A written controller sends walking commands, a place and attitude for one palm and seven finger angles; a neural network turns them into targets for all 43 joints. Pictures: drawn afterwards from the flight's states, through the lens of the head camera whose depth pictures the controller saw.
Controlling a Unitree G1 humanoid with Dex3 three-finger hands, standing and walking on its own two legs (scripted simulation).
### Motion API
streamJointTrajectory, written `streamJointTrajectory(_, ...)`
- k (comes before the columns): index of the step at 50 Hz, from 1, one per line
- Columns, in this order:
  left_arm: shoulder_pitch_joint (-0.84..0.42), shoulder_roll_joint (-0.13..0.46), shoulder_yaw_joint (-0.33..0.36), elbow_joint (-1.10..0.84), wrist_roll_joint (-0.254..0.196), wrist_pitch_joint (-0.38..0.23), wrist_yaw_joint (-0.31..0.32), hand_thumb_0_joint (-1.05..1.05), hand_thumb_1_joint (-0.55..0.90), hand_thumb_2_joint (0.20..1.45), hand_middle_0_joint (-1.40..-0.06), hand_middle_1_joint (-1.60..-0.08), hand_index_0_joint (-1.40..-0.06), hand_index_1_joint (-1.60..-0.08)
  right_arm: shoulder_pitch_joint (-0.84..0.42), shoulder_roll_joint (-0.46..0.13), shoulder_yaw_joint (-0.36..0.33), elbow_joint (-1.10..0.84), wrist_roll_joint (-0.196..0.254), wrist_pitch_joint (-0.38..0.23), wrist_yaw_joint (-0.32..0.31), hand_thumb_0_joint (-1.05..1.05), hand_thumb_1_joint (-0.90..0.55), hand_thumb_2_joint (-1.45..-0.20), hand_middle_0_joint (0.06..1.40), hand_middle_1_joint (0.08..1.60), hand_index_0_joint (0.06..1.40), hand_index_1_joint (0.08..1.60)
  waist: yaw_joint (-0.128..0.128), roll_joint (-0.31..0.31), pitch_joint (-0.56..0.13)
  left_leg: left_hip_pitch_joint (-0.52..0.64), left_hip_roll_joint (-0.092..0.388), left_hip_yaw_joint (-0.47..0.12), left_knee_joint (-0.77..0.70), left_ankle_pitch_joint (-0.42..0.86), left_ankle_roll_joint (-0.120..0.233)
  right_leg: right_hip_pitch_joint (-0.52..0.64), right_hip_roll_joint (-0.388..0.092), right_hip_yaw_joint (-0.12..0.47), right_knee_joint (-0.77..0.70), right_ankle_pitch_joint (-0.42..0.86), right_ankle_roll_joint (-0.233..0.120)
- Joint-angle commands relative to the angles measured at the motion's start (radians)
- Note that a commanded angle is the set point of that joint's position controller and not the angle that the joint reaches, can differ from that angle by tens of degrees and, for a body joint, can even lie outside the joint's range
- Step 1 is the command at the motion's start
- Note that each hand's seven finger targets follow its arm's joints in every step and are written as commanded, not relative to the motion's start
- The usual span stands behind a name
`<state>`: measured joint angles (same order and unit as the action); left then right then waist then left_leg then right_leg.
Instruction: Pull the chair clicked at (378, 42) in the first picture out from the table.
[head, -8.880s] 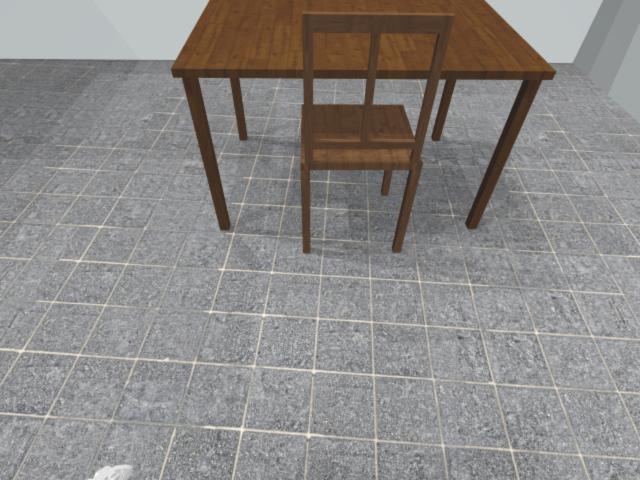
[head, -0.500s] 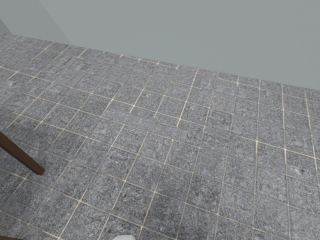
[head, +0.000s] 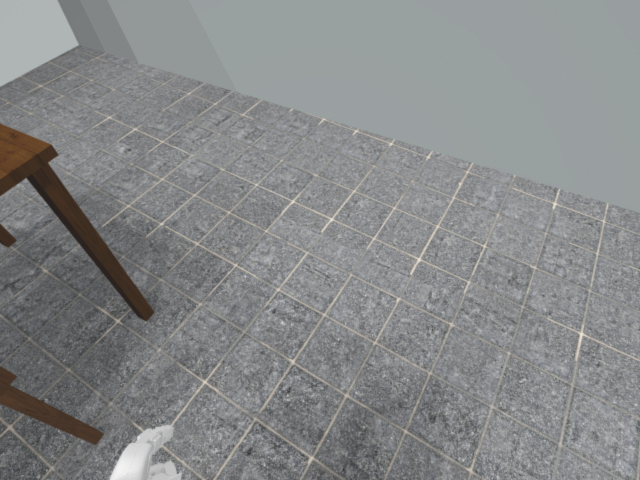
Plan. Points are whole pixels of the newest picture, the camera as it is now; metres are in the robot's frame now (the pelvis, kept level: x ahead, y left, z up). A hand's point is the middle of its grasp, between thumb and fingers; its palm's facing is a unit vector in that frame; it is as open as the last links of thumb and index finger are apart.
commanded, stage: turn to face it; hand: left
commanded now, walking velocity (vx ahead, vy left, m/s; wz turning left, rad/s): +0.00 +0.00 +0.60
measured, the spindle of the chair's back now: out of the picture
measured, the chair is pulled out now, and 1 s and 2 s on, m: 0.00 0.00 0.00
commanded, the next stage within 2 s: take the last steps up to it in 1.72 s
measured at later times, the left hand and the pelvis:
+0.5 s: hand out of the picture -0.05 +0.22 -0.18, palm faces +0.36 -0.90 -0.25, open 7.4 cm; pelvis -0.02 +0.01 -0.01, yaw +20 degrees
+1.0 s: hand out of the picture +0.00 +0.24 -0.14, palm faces +0.56 -0.77 -0.29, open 7.4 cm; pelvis -0.01 -0.02 -0.01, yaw +36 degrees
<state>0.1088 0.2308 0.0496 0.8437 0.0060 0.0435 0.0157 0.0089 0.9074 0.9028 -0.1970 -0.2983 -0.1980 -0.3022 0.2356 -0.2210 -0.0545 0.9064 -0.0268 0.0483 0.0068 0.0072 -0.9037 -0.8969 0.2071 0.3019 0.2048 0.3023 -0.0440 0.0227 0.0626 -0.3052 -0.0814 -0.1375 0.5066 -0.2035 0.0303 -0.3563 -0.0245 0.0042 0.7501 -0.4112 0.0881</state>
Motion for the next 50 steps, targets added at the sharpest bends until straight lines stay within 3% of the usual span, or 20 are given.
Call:
streamJointTrajectory(1,0.12,0.132,0.036,-0.058,-0.005,-0.041,0.018,0.0,0.9,0.9,-0.2,-0.3,-0.2,-0.3,-0.034,-0.186,-0.066,-0.083,0.015,-0.018,-0.005,0.0,-0.9,-0.9,0.2,0.3,0.2,0.3,0.069,0.067,-0.158,-0.046,0.182,-0.271,-0.012,0.231,0.059,0.281,-0.014,0.007,-0.365,0.208,-0.019)
streamJointTrajectory(2,0.14,0.202,0.051,-0.054,0.007,-0.051,0.025,0.0,0.9,0.9,-0.2,-0.3,-0.2,-0.3,-0.007,-0.121,-0.058,-0.09,0.025,-0.019,0.001,0.0,-0.9,-0.9,0.2,0.3,0.2,0.3,0.078,-0.151,-0.176,-0.232,0.087,-0.146,0.146,-0.05,-0.014,0.446,-0.221,0.192,-0.483,0.164,-0.077)
streamJointTrajectory(3,0.137,0.264,0.06,-0.066,0.018,-0.049,0.028,0.0,0.9,0.9,-0.2,-0.3,-0.2,-0.3,-0.013,-0.099,-0.053,-0.115,0.019,-0.018,-0.001,0.0,-0.9,-0.9,0.2,0.3,0.2,0.3,0.085,-0.333,-0.143,-0.349,-0.026,0.046,0.394,-0.374,-0.081,0.389,-0.47,0.417,-0.515,0.241,-0.199)
streamJointTrajectory(4,0.109,0.247,0.05,-0.079,0.012,-0.04,0.031,0.0,0.9,0.9,-0.2,-0.3,-0.2,-0.3,-0.027,-0.148,-0.067,-0.108,0.007,-0.011,0.0,0.0,-0.9,-0.9,0.2,0.3,0.2,0.3,0.071,-0.207,-0.107,-0.298,0.037,0.016,0.565,-0.374,-0.07,0.233,-0.48,0.346,-0.507,0.225,-0.246)
streamJointTrajectory(7,-0.031,0.144,0.027,-0.099,0.007,-0.044,0.024,0.0,0.9,0.9,-0.2,-0.3,-0.2,-0.3,0.023,-0.131,-0.068,-0.043,0.0,0.013,0.019,0.0,-0.9,-0.9,0.2,0.3,0.2,0.3,-0.003,-0.175,-0.006,-0.274,0.09,0.065,0.718,-0.192,-0.087,0.122,-0.303,0.12,-0.491,0.209,-0.187)
streamJointTrajectory(9,0.014,0.128,0.021,-0.085,0.009,-0.053,0.021,0.0,0.9,0.9,-0.2,-0.3,-0.2,-0.3,0.026,-0.113,-0.06,-0.036,0.003,0.014,0.025,0.0,-0.9,-0.9,0.2,0.3,0.2,0.3,0.009,-0.189,-0.016,-0.283,0.092,0.096,0.719,-0.152,-0.103,0.169,-0.268,0.026,-0.454,0.342,-0.177)
streamJointTrajectory(16,0.141,0.179,0.039,-0.027,0.022,-0.044,0.019,0.0,0.9,0.9,-0.2,-0.3,-0.2,-0.3,-0.112,-0.091,-0.042,-0.07,0.012,0.012,0.029,0.0,-0.9,-0.9,0.2,0.3,0.2,0.3,0.081,-0.219,-0.024,-0.222,0.118,0.181,0.448,-0.234,-0.117,0.259,-0.329,-0.047,-0.409,0.479,-0.204)
streamJointTrajectory(20,0.165,0.21,0.051,-0.013,0.025,-0.038,0.016,0.0,0.9,0.9,-0.2,-0.3,-0.2,-0.3,-0.125,-0.083,-0.028,-0.078,0.018,-0.004,0.027,0.0,-0.9,-0.9,0.2,0.3,0.2,0.3,0.095,-0.271,-0.078,-0.122,0.103,0.234,0.269,-0.245,-0.096,0.292,-0.349,-0.091,-0.322,0.636,-0.202)
streamJointTrajectory(23,0.145,0.21,0.055,-0.007,0.013,-0.029,0.011,0.0,0.9,0.9,-0.2,-0.3,-0.2,-0.3,-0.026,-0.118,-0.036,-0.06,0.015,-0.02,0.023,0.0,-0.9,-0.9,0.2,0.3,0.2,0.3,0.035,-0.189,-0.149,0.086,0.091,0.239,-0.031,-0.025,-0.073,0.241,-0.322,-0.177,-0.141,0.576,-0.121)
streamJointTrajectory(24,0.153,0.178,0.051,-0.019,0.004,-0.024,0.007,0.0,0.9,0.9,-0.2,-0.3,-0.2,-0.3,0.037,-0.198,-0.055,-0.047,0.01,-0.031,0.019,0.0,-0.9,-0.9,0.2,0.3,0.2,0.3,-0.002,-0.002,-0.205,0.289,0.196,0.099,-0.112,0.169,-0.029,0.067,-0.268,-0.206,0.05,0.396,-0.064)
streamJointTrajectory(25,0.112,0.101,0.03,-0.066,-0.002,-0.023,-0.001,0.0,0.9,0.9,-0.2,-0.3,-0.2,-0.3,0.107,-0.317,-0.087,-0.045,0.01,-0.038,0.01,0.0,-0.9,-0.9,0.2,0.3,0.2,0.3,-0.048,0.321,-0.214,0.411,0.48,-0.279,-0.133,0.618,0.111,-0.246,-0.119,-0.196,0.275,-0.244,0.019)
streamJointTrajectory(26,0.042,0.121,0.021,-0.088,0.009,-0.011,0.007,0.0,0.9,0.9,-0.2,-0.3,-0.2,-0.3,0.169,-0.337,-0.086,-0.015,0.018,-0.027,0.005,0.0,-0.9,-0.9,0.2,0.3,0.2,0.3,-0.068,0.232,-0.227,0.389,0.52,-0.261,-0.103,0.706,0.181,-0.256,-0.117,-0.078,0.378,-0.279,0.004)
streamJointTrajectory(27,0.031,0.119,0.026,-0.089,0.011,-0.01,0.007,0.0,0.9,0.9,-0.2,-0.3,-0.2,-0.3,0.137,-0.305,-0.077,-0.019,0.011,-0.029,-0.001,0.0,-0.9,-0.9,0.2,0.3,0.2,0.3,-0.049,0.171,-0.192,0.328,0.49,-0.214,-0.114,0.575,0.196,-0.262,-0.127,-0.05,0.423,-0.237,-0.003)
streamJointTrajectory(30,0.036,0.127,0.034,-0.037,0.009,-0.01,0.0,0.0,0.9,0.9,-0.2,-0.3,-0.2,-0.3,-0.032,-0.221,-0.05,-0.065,0.006,-0.034,-0.018,0.0,-0.9,-0.9,0.2,0.3,0.2,0.3,0.008,0.179,-0.082,0.195,0.341,-0.106,-0.131,0.496,0.131,-0.247,-0.116,-0.012,0.45,-0.043,0.007)
streamJointTrajectory(33,0.069,0.12,0.033,-0.021,0.008,-0.012,-0.003,0.0,0.9,0.9,-0.2,-0.3,-0.2,-0.3,-0.035,-0.214,-0.045,-0.071,0.008,-0.041,-0.018,0.0,-0.9,-0.9,0.2,0.3,0.2,0.3,0.025,0.104,-0.106,0.196,0.303,-0.077,-0.135,0.501,0.117,-0.199,-0.092,-0.018,0.402,0.007,0.016)
streamJointTrajectory(42,-0.022,0.11,0.024,-0.076,0.003,-0.014,0.006,0.0,0.9,0.9,-0.2,-0.3,-0.2,-0.3,0.004,-0.224,-0.058,-0.065,0.002,-0.026,-0.011,0.0,-0.9,-0.9,0.2,0.3,0.2,0.3,0.001,0.121,-0.095,0.164,0.289,-0.245,-0.142,0.341,0.15,-0.122,-0.034,0.0,0.144,-0.028,0.014)
streamJointTrajectory(47,0.085,0.112,0.027,-0.064,-0.008,-0.033,0.013,0.0,0.9,0.9,-0.2,-0.3,-0.2,-0.3,-0.045,-0.214,-0.064,-0.08,0.007,-0.017,-0.009,0.0,-0.9,-0.9,0.2,0.3,0.2,0.3,0.054,0.125,-0.141,0.045,0.231,-0.278,-0.041,0.375,0.105,0.152,0.013,-0.019,-0.206,0.113,-0.006)
streamJointTrajectory(48,0.121,0.135,0.033,-0.054,-0.006,-0.043,0.017,0.0,0.9,0.9,-0.2,-0.3,-0.2,-0.3,-0.044,-0.189,-0.062,-0.083,0.013,-0.017,-0.007,0.0,-0.9,-0.9,0.2,0.3,0.2,0.3,0.075,0.059,-0.146,-0.054,0.186,-0.253,0.018,0.246,0.059,0.288,-0.025,0.005,-0.361,0.21,-0.012)
streamJointTrajectory(49,0.145,0.219,0.05,-0.054,0.009,-0.055,0.024,0.0,0.9,0.9,-0.2,-0.3,-0.2,-0.3,-0.014,-0.119,-0.052,-0.092,0.024,-0.018,0.0,0.0,-0.9,-0.9,0.2,0.3,0.2,0.3,0.083,-0.185,-0.17,-0.239,0.073,-0.113,0.2,-0.072,-0.024,0.449,-0.254,0.213,-0.483,0.185,-0.075)
streamJointTrajectory(50,0.145,0.279,0.058,-0.063,0.017,-0.051,0.027,0.0,0.9,0.9,-0.2,-0.3,-0.2,-0.3,-0.023,-0.103,-0.051,-0.116,0.018,-0.016,-0.002,0.0,-0.9,-0.9,0.2,0.3,0.2,0.3,0.086,-0.332,-0.139,-0.328,-0.021,0.039,0.444,-0.395,-0.081,0.365,-0.484,0.417,-0.505,0.297,-0.194)
